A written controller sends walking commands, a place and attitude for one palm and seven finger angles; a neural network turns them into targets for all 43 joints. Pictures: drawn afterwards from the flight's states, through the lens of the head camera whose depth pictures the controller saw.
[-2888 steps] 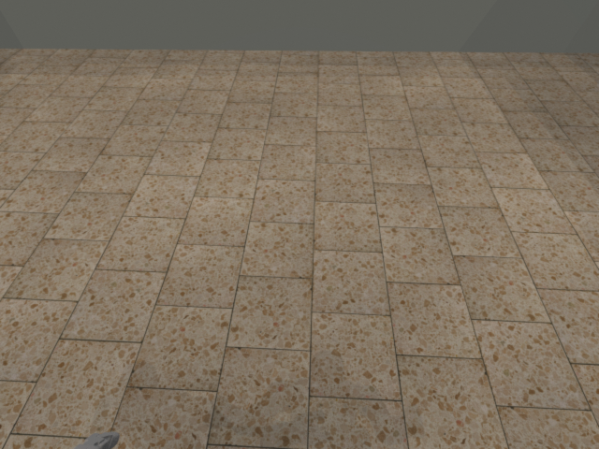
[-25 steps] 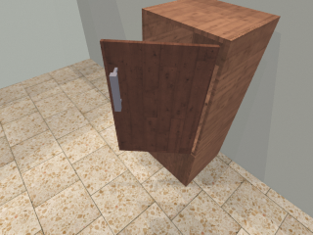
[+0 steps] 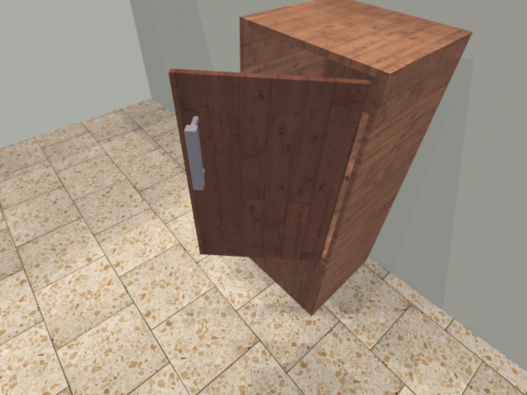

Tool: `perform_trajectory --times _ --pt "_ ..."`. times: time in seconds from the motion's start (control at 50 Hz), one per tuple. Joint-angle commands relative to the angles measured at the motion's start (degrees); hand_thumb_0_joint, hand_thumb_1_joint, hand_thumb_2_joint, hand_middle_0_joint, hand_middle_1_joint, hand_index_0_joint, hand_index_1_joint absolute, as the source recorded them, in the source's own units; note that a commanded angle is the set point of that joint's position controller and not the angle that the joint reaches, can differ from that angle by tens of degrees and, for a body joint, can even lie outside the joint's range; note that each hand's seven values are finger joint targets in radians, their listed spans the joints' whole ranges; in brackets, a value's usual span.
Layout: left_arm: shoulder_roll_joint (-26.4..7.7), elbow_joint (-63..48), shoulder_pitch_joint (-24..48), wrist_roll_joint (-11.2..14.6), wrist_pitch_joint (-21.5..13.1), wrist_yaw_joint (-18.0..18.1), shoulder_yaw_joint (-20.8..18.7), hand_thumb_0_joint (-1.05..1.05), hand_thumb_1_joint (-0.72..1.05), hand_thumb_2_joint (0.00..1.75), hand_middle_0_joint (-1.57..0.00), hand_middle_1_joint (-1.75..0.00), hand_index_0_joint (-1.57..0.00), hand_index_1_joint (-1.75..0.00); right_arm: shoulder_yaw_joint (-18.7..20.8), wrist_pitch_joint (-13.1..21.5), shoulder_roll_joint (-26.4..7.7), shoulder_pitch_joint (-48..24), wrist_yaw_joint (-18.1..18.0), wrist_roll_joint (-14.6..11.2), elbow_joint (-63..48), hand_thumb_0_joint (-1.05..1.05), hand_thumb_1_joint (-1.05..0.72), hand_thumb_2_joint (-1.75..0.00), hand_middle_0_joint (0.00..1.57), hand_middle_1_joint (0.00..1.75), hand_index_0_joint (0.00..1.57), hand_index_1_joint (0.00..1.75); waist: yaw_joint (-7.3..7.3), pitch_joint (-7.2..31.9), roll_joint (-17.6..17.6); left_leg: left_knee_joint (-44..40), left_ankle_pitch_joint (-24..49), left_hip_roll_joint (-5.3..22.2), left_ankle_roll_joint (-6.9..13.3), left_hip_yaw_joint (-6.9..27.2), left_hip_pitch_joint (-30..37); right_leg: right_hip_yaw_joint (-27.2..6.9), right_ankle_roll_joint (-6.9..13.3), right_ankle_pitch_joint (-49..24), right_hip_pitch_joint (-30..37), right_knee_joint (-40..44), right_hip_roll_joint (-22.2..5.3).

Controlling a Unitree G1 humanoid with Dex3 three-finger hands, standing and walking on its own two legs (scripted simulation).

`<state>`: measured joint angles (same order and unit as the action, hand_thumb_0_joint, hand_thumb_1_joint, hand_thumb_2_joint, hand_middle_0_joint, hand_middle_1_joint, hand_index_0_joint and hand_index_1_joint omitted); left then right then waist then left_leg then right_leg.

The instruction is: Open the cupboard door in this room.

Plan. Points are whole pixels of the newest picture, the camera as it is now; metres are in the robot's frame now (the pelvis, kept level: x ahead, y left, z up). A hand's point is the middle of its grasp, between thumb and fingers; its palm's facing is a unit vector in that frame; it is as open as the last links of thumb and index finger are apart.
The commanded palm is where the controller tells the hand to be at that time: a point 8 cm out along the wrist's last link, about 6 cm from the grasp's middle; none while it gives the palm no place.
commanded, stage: come to a stop and stand still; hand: left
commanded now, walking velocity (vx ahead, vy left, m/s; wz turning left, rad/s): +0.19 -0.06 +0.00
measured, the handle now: (197, 154) +0.58 +0.19 +0.05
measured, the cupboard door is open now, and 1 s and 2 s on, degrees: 44 44 44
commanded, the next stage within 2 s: look again from close up in 1.58 s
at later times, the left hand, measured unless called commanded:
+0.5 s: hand out of the picture +0.00 +0.15 -0.18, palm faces +0.04 -0.99 -0.16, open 7.4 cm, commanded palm none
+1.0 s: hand out of the picture +0.02 +0.17 -0.17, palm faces +0.00 -0.98 -0.21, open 7.4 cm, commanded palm none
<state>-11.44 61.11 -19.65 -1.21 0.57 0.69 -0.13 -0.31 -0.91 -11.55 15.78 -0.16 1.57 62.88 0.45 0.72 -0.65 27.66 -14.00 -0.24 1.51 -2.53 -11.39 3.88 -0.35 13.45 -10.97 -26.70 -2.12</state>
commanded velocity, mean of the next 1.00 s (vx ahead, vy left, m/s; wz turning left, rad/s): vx -0.02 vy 0.00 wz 0.00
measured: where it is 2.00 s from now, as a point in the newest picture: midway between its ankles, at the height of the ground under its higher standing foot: outside the picture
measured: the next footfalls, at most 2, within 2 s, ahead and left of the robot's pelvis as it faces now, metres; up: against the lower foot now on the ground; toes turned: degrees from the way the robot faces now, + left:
none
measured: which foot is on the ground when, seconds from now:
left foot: down 0.00-1.00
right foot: down 0.00-1.00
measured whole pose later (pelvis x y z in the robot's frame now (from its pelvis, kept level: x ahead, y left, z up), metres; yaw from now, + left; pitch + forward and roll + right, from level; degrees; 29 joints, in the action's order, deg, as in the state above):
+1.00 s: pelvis +0.01 -0.01 +0.00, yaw -1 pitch -1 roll +1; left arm -10.1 60.7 -16.6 -0.7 -0.6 1.1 0.9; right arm -1.1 0.7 -10.6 15.1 -0.7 1.1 61.0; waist 0.6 -1.8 0.3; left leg 26.0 -13.4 -0.4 1.0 -3.1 -12.1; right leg 3.2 -0.1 14.0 -13.2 -27.9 -2.3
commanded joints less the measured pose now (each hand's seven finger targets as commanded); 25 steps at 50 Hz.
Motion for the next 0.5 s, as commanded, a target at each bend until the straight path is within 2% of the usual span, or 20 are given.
perform_trajectory --times 0.0,0.04,0.06,0.1,0.14,0.18,0.22,0.24,0.26,0.36,0.38,0.4,0.42,0.44,0.46,0.48 --pt "-4.58 -1.74 -3.55 -0.16 -1.52 0.36 -1.49 0.00 0.90 0.90 -0.20 -0.30 -0.20 -0.30 1.80 1.91 -5.59 2.51 -0.62 -0.56 -1.80 0.00 -0.90 -0.90 0.20 0.30 0.20 0.30 -0.61 -8.02 2.17 -8.91 -14.79 5.71 1.11 7.16 -6.93 -5.63 2.73 13.22 -3.39 5.16 -3.55" --pt "-3.10 -1.21 -5.20 -0.27 -1.71 0.29 -1.45 0.00 0.90 0.90 -0.20 -0.30 -0.20 -0.30 2.19 2.23 -5.37 3.87 -0.85 -0.79 -1.31 0.00 -0.90 -0.90 0.20 0.30 0.20 0.30 -0.54 -8.91 4.12 -10.47 -15.14 7.37 2.08 8.69 -6.73 -3.60 2.63 9.61 -3.54 2.72 -2.58" --pt "-2.13 -0.87 -5.88 -0.32 -1.82 0.37 -1.34 0.00 0.90 0.90 -0.20 -0.30 -0.20 -0.30 2.23 2.40 -5.10 4.45 -1.02 -0.91 -0.94 0.00 -0.90 -0.90 0.20 0.30 0.20 0.30 -0.38 -8.82 4.30 -10.67 -12.60 8.01 2.38 9.16 -6.54 -2.89 2.48 6.31 -2.90 1.57 -2.14" --pt "-0.43 0.22 -7.65 -0.25 -2.03 0.87 -1.02 0.00 0.90 0.90 -0.20 -0.30 -0.20 -0.30 1.99 2.76 -3.80 5.26 -1.53 -1.24 -0.23 0.00 -0.90 -0.90 0.20 0.30 0.20 0.30 0.22 -7.99 3.07 -8.59 -0.12 8.09 2.34 7.82 -5.50 -2.53 1.96 -2.64 -0.31 1.24 -2.49" --pt "0.17 1.51 -9.44 0.07 -2.12 1.61 -0.80 0.00 0.90 0.90 -0.20 -0.30 -0.20 -0.30 1.48 3.05 -2.05 6.08 -2.11 -1.47 0.59 0.00 -0.90 -0.90 0.20 0.30 0.20 0.30 0.27 -6.39 0.82 -4.33 14.24 6.37 1.20 4.47 -3.37 -3.72 1.82 -13.25 2.20 2.14 -3.88" --pt "0.36 2.19 -10.14 0.52 -2.36 2.15 -0.58 0.00 0.90 0.90 -0.20 -0.30 -0.20 -0.30 1.28 3.02 -0.60 6.98 -2.65 -1.66 1.35 0.00 -0.90 -0.90 0.20 0.30 0.20 0.30 -0.24 -4.01 -0.28 -3.33 21.24 5.96 0.18 3.47 -0.36 -3.98 1.60 -24.07 3.97 2.89 -5.01" --pt "-0.03 1.74 -9.85 0.53 -2.29 2.57 -0.60 0.00 0.90 0.90 -0.20 -0.30 -0.20 -0.30 1.54 2.80 -0.11 7.35 -2.81 -1.89 1.59 0.00 -0.90 -0.90 0.20 0.30 0.20 0.30 -0.29 -3.80 -1.24 -3.59 23.14 6.03 -0.19 3.31 0.49 -3.87 1.44 -28.62 4.86 2.63 -5.40" --pt "0.26 1.45 -9.72 0.54 -2.15 2.73 -0.71 0.00 0.90 0.90 -0.20 -0.30 -0.20 -0.30 1.68 2.71 -0.20 7.44 -2.89 -1.85 1.52 0.00 -0.90 -0.90 0.20 0.30 0.20 0.30 -0.40 -3.02 -0.30 -3.52 23.89 5.99 -0.30 3.32 0.95 -4.10 1.52 -28.76 4.97 2.08 -5.57" --pt "0.34 0.98 -9.44 0.56 -2.00 2.86 -0.88 0.00 0.90 0.90 -0.20 -0.30 -0.20 -0.30 1.87 2.58 0.06 7.29 -2.93 -1.81 1.40 0.00 -0.90 -0.90 0.20 0.30 0.20 0.30 -0.36 -2.77 0.73 -3.38 24.20 6.01 -0.25 3.41 1.22 -4.38 1.67 -27.63 4.71 1.86 -5.57" --pt "0.72 -0.63 -7.78 0.29 -1.67 2.96 -1.35 0.00 0.90 0.90 -0.20 -0.30 -0.20 -0.30 2.51 2.06 0.65 5.84 -2.51 -1.62 0.25 0.00 -0.90 -0.90 0.20 0.30 0.20 0.30 -0.24 -2.44 -0.44 -3.54 16.41 5.82 -0.04 3.49 0.10 -5.16 1.88 -19.44 2.77 2.45 -5.53" --pt "-2.20 1.18 -7.63 -0.34 -2.26 4.29 -1.29 0.00 0.90 0.90 -0.20 -0.30 -0.20 -0.30 1.74 2.77 -1.21 0.16 -1.92 -1.91 -4.32 0.00 -0.90 -0.90 0.20 0.30 0.20 0.30 0.84 -4.90 -3.64 5.97 16.84 6.47 -1.28 2.97 -3.10 -7.21 1.66 -34.08 -0.33 2.45 -7.56" --pt "-3.19 -1.55 -4.84 0.14 -2.83 3.79 -1.43 0.00 0.90 0.90 -0.20 -0.30 -0.20 -0.30 1.70 2.23 0.74 4.18 -1.50 -1.41 -5.36 0.00 -0.90 -0.90 0.20 0.30 0.20 0.30 -2.04 0.15 -2.35 2.05 -1.03 3.67 -0.96 3.89 -3.01 -7.98 3.16 -16.07 0.69 2.21 -8.86" --pt "-3.16 -2.16 -2.03 0.17 -3.12 3.30 -1.26 0.00 0.90 0.90 -0.20 -0.30 -0.20 -0.30 1.24 2.07 1.15 2.92 -0.98 -0.73 -4.91 0.00 -0.90 -0.90 0.20 0.30 0.20 0.30 -1.17 -1.84 0.92 1.07 -1.35 3.00 -1.09 3.34 -2.54 -7.36 3.72 -8.80 -2.42 1.83 -7.85" --pt "-2.64 -2.98 -1.21 0.15 -2.79 2.80 -0.98 0.00 0.90 0.90 -0.20 -0.30 -0.20 -0.30 1.30 2.22 0.52 3.83 -0.92 -0.68 -5.66 0.00 -0.90 -0.90 0.20 0.30 0.20 0.30 -1.56 -3.01 4.14 -1.11 -0.33 3.80 -0.45 4.86 -3.17 -6.45 3.64 2.14 -4.73 1.73 -6.17" --pt "-2.12 -3.03 -1.06 0.10 -2.40 2.52 -0.78 0.00 0.90 0.90 -0.20 -0.30 -0.20 -0.30 1.29 2.42 -0.17 3.45 -0.87 -0.61 -6.10 0.00 -0.90 -0.90 0.20 0.30 0.20 0.30 -1.09 -4.99 6.01 -3.43 -0.14 5.01 0.47 6.94 -5.57 -5.45 3.08 5.98 -5.32 1.23 -4.16" --pt "-1.69 -2.72 -1.64 0.00 -2.11 2.34 -0.51 0.00 0.90 0.90 -0.20 -0.30 -0.20 -0.30 1.25 2.50 -0.87 2.99 -0.98 -0.67 -6.60 0.00 -0.90 -0.90 0.20 0.30 0.20 0.30 -0.53 -5.74 6.64 -5.06 -1.47 5.69 1.15 8.08 -7.02 -4.90 2.79 6.14 -4.63 0.90 -3.10"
